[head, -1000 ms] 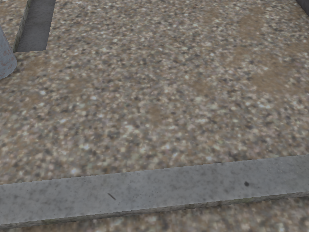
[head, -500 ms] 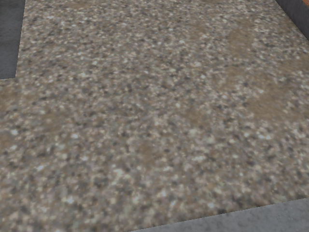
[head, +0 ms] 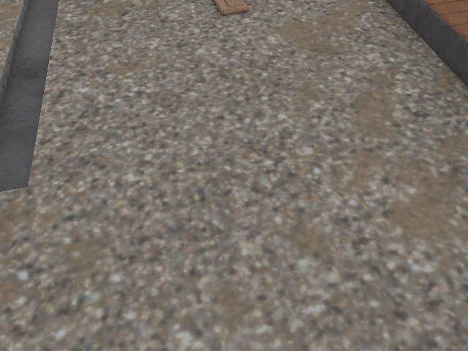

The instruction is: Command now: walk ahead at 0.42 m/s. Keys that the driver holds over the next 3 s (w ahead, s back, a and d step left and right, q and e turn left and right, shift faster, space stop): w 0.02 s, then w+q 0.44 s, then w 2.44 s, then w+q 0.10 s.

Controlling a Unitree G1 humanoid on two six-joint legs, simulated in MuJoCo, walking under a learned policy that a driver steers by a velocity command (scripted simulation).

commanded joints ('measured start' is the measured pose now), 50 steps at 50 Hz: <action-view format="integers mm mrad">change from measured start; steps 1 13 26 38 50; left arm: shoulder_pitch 115 63 -302 -576 -129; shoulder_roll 79 173 148 168 179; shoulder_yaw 5 4 36 22 33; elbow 17 -12 -309 -418 -227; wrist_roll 3 2 9 1 -6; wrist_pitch -20 -21 30 11 -29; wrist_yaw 0 25 -22 -48 -13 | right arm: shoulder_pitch -73 24 81 193 67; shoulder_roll -12 -71 -163 -193 -165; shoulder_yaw -3 2 -36 -24 -13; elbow -86 -124 -77 -64 -95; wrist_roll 0 11 27 3 -15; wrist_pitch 7 15 -61 -60 -32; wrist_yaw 5 -4 -17 -45 -17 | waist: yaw -6 -140 -18 -110 -19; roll -100 -203 -28 22 -55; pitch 121 -58 81 110 8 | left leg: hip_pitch -418 199 387 698 -33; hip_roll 29 -130 77 107 -10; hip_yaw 1 163 -276 -246 -142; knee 267 -445 -1187 -1079 -100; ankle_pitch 5 -25 444 553 60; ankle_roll -8 144 178 101 -32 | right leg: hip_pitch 118 157 -573 -553 44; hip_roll -280 -303 -168 -100 -331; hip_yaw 280 -110 105 85 386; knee -194 206 575 67 -112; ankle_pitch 214 1376 221 457 586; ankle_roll -149 -49 83 33 -172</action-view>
